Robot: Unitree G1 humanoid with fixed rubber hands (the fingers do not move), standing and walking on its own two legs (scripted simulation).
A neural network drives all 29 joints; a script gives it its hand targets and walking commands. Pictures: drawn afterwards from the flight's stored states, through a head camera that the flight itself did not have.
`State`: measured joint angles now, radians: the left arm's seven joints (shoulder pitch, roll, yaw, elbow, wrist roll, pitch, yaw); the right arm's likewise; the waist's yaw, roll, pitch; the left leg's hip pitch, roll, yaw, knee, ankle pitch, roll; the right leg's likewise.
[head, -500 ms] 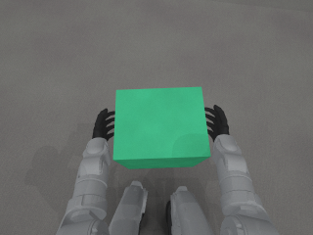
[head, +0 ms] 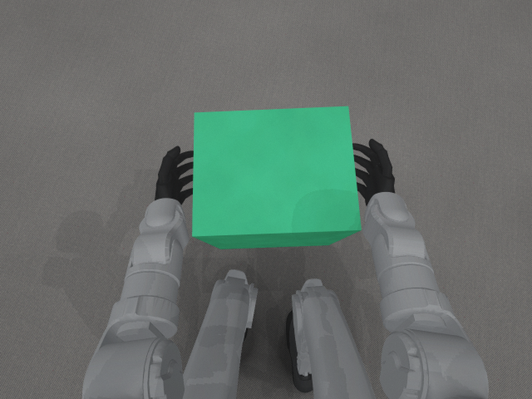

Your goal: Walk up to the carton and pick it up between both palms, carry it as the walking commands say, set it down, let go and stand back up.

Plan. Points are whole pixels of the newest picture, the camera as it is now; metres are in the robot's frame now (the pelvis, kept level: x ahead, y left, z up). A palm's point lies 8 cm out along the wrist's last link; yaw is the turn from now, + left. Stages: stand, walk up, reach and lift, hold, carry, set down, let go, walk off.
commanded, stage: set down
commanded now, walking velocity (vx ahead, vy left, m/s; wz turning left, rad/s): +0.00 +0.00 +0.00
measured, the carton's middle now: (273, 190) +0.44 +0.02 -0.16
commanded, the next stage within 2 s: none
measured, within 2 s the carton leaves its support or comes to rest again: rests again in 1.70 s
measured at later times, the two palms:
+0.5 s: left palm (183, 200) +0.42 +0.19 -0.18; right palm (356, 191) +0.45 -0.13 -0.17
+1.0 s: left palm (195, 207) +0.43 +0.19 -0.29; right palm (342, 201) +0.46 -0.13 -0.28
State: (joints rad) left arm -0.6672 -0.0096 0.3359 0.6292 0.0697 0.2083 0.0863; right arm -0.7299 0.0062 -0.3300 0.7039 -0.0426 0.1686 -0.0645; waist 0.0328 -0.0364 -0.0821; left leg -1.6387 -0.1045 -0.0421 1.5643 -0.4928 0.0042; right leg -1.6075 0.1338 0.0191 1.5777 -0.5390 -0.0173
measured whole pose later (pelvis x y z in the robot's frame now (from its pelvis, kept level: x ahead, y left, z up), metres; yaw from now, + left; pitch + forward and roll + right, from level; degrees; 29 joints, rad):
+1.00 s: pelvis -0.06 +0.00 -0.14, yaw -1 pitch +24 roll +0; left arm -1.13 0.16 0.31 0.57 -0.09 0.29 0.14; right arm -1.21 -0.15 -0.29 0.65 0.08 0.26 -0.12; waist 0.05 -0.04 0.53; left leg -1.95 -0.14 -0.03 2.03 -0.50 -0.04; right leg -1.93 0.17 -0.02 2.06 -0.55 0.01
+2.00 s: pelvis -0.05 +0.00 -0.20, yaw -1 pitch +25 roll +1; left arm -1.28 0.24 0.26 0.87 -0.12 0.20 0.14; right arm -1.38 -0.23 -0.24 0.94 0.11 0.19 -0.14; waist 0.06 -0.03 0.52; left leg -2.12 -0.11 0.01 2.22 -0.53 -0.03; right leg -2.11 0.18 -0.03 2.24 -0.56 0.01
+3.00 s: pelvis -0.03 -0.01 -0.22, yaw -1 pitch +30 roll +1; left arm -1.26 0.20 0.34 1.01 -0.02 0.12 0.08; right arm -1.32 -0.21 -0.25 1.06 0.04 0.11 -0.12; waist 0.06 -0.04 0.34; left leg -2.23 -0.07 0.03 2.27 -0.56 -0.02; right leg -2.23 0.14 -0.06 2.29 -0.59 -0.03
